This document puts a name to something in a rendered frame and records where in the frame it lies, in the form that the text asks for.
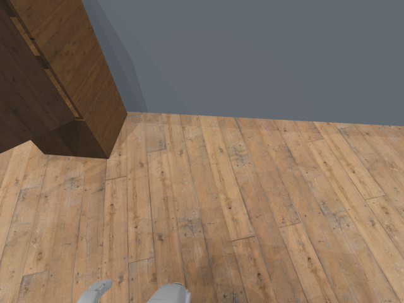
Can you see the robot left hand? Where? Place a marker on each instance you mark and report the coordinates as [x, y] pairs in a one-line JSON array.
[[95, 291]]

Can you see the robot left thigh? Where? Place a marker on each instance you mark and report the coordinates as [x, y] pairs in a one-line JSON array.
[[171, 293]]

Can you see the cupboard door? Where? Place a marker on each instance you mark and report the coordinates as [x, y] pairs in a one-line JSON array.
[[30, 104]]

